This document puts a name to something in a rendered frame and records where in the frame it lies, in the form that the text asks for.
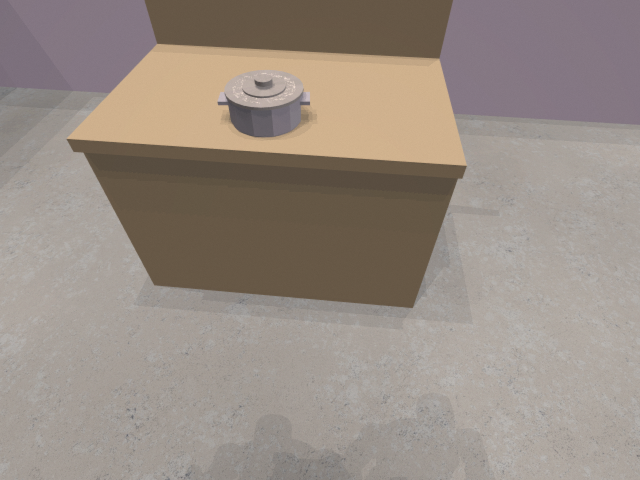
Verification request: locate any table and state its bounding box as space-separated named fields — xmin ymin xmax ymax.
xmin=67 ymin=0 xmax=467 ymax=308

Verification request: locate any lid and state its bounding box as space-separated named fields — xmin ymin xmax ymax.
xmin=224 ymin=70 xmax=304 ymax=111

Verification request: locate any knob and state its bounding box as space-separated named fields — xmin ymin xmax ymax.
xmin=254 ymin=74 xmax=273 ymax=87

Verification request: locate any pot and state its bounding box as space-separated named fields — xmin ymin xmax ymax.
xmin=217 ymin=92 xmax=310 ymax=137

